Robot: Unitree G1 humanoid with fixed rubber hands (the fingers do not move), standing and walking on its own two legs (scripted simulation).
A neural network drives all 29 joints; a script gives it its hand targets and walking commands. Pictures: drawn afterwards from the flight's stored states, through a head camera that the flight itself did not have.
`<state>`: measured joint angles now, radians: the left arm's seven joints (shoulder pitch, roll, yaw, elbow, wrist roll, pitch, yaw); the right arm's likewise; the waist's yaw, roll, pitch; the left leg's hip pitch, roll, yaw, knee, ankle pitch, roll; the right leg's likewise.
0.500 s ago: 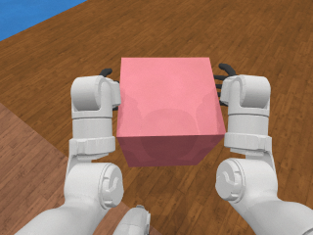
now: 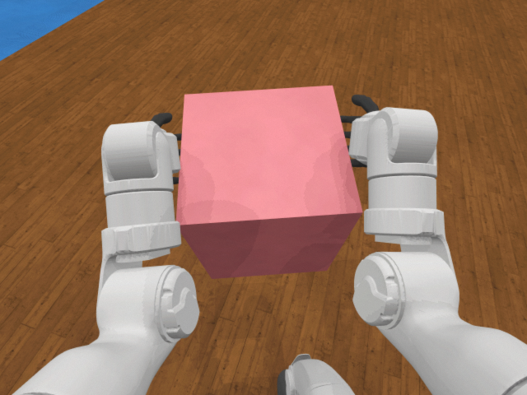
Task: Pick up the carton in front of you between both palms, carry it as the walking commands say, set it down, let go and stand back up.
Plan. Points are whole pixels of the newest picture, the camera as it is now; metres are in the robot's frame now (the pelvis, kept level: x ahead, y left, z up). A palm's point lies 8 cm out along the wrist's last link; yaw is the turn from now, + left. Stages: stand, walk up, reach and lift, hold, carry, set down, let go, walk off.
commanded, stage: carry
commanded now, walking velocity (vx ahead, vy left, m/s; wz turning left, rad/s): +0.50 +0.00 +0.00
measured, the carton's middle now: (264, 193) +0.40 -0.03 +0.08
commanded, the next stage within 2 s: none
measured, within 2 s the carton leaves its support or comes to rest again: neither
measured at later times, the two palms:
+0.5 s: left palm (158, 89) +0.68 +0.15 +0.10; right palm (291, 82) +0.69 -0.13 +0.09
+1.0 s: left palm (179, 43) +0.91 +0.12 +0.08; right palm (286, 34) +0.94 -0.16 +0.09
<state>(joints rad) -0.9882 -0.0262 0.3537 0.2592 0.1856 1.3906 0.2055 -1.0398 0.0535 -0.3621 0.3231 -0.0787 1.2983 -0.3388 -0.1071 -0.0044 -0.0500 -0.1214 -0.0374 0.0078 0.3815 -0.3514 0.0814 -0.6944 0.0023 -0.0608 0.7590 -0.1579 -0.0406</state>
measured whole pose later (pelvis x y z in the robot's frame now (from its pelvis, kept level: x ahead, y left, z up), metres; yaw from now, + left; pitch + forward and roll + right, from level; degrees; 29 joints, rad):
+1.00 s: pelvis +0.64 -0.04 +0.00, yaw +4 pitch +4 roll +0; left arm -0.30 -0.16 0.12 -0.06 0.14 1.26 0.24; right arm -0.32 0.17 -0.16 -0.06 -0.14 1.21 -0.24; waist 0.02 0.00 -0.16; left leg -0.44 0.06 0.09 0.99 -0.44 -0.01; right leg -0.29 -0.04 -0.22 0.43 -0.21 -0.06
